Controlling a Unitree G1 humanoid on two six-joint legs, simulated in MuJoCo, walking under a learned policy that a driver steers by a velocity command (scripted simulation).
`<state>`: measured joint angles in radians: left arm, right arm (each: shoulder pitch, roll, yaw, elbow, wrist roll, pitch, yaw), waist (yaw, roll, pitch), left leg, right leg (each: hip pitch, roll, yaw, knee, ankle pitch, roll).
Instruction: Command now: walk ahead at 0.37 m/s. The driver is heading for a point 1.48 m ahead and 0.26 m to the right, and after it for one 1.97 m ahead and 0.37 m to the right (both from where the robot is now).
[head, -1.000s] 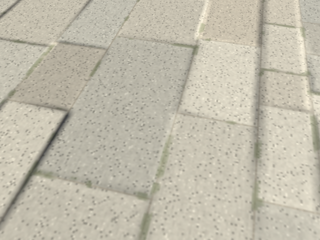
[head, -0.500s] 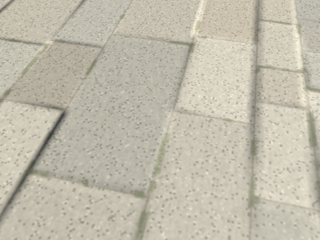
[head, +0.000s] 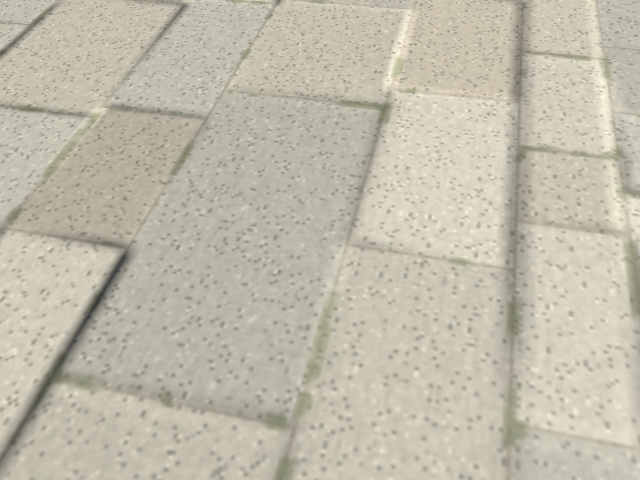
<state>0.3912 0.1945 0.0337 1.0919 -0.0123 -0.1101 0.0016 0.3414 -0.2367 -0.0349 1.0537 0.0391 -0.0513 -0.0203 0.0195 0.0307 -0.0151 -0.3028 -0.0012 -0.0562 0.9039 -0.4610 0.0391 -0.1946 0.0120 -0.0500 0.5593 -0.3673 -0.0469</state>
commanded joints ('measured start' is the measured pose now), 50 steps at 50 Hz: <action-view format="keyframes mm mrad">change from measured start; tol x32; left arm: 1 162 133 17 0 6 -19 -11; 20 259 -23 -27 -88 14 25 6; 41 -470 106 21 -329 -11 3 -29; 50 -145 183 45 -244 18 5 -28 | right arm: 1 -144 -65 -10 -115 6 -65 17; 14 -494 -59 -1 -265 -4 -52 66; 20 101 -285 -89 -112 -32 -42 53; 50 23 -142 -21 -78 -3 -58 12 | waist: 1 38 -130 146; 14 29 -138 184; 20 -125 238 -377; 31 -8 7 83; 50 30 -109 -178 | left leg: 1 -594 63 -21 316 95 40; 18 203 -44 137 -353 407 107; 20 754 398 -649 -529 35 340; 28 57 209 -146 -790 384 215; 41 337 243 -31 -734 489 156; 45 357 195 24 -398 942 91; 48 -289 -73 -81 440 -151 -37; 50 -326 33 -48 425 -54 -29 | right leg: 1 327 -345 538 -382 26 -179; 13 173 -243 121 -484 439 -120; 18 211 -217 41 13 1033 -43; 20 -358 51 83 695 -128 38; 22 -535 -34 172 845 -100 -10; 42 -459 -96 54 -42 358 2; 45 -94 -16 -6 -88 329 -60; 47 593 -413 562 -91 594 -300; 50 308 -352 359 -168 909 -231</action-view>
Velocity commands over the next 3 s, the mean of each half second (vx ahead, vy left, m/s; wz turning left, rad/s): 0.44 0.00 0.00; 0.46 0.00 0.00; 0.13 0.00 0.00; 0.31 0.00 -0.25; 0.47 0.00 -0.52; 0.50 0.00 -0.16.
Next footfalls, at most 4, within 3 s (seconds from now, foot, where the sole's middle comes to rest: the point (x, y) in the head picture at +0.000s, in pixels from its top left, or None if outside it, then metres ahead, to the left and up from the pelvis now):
0.36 left None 0.37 0.13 -0.77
0.92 right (403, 412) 0.68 -0.11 -0.77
1.32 left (300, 389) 0.74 0.12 -0.77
2.18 right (422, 291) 1.02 -0.18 -0.77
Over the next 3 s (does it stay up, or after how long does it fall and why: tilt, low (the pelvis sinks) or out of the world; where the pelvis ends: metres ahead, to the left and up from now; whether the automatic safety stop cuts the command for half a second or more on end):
stays up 1.31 -0.20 0.02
